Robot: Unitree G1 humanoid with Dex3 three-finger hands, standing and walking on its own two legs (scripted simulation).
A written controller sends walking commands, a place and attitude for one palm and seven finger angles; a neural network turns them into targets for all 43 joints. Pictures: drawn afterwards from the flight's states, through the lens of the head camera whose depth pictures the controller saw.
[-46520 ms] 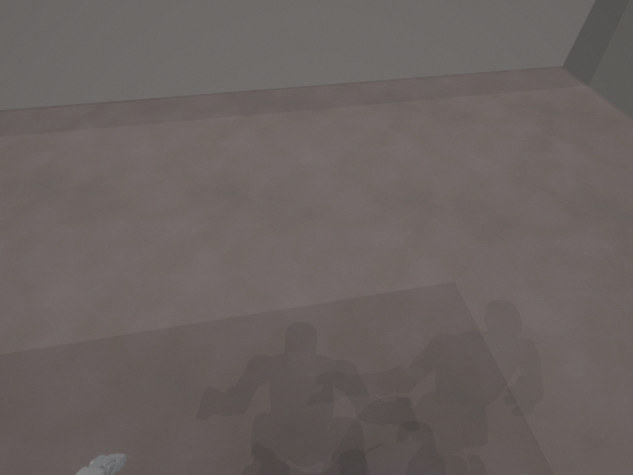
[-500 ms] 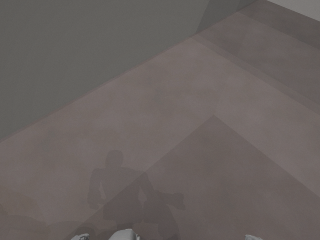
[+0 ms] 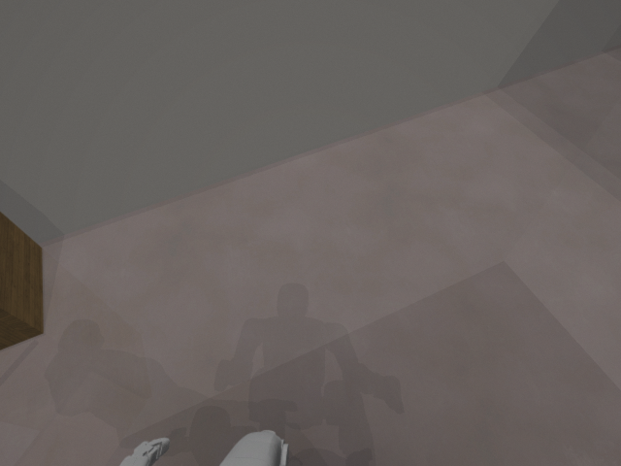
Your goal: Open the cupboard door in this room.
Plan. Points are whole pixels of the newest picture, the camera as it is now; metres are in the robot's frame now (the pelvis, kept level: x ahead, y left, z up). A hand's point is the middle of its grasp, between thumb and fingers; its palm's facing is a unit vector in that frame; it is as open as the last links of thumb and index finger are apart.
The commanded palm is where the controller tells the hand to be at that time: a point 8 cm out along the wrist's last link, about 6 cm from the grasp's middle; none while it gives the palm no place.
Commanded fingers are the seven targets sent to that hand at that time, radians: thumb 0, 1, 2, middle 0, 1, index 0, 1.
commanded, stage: turn to face it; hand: left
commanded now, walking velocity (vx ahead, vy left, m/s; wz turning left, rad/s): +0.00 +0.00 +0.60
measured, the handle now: out of the picture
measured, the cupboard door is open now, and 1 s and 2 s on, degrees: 41 41 41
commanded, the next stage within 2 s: take the last steps up to it in 1.76 s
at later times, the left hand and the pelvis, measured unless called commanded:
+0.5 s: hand out of the picture +0.05 +0.23 -0.16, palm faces +0.32 -0.90 -0.28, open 7.4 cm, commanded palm none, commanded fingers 0.00 0.90 0.90 -0.20 -0.30 -0.20 -0.30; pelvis +0.02 -0.01 +0.00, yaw +18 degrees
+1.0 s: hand out of the picture -0.03 +0.21 -0.17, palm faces +0.60 -0.76 -0.24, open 7.4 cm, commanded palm none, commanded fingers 0.00 0.90 0.90 -0.20 -0.30 -0.20 -0.30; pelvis +0.04 -0.01 +0.00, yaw +37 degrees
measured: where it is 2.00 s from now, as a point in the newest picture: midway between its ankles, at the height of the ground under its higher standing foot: outside the picture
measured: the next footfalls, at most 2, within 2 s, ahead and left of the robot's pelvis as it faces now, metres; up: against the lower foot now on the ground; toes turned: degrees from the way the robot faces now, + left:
left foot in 0.22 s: +0.03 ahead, +0.14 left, +0.00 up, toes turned +13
right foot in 0.52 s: +0.10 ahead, -0.13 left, +0.00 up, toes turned +16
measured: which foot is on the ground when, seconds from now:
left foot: up 0.00-0.20, down 0.22-0.52, up 0.54-0.82, down 0.84-1.00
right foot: down 0.00-0.22, up 0.24-0.50, down 0.52-0.84, up 0.86-1.00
